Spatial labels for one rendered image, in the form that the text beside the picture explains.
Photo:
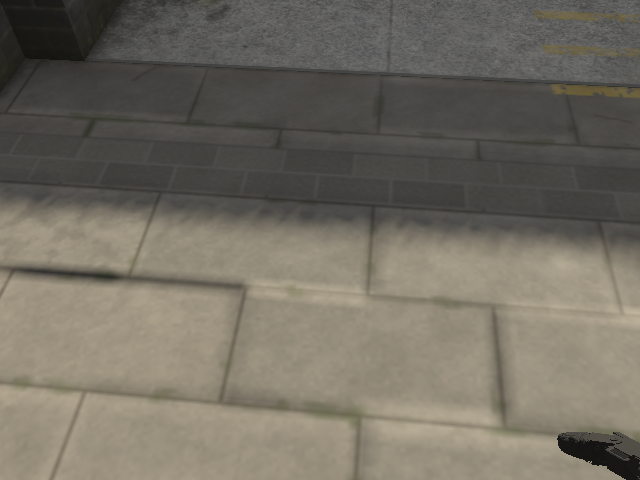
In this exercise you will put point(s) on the right robot hand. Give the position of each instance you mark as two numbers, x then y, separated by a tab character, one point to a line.
618	452

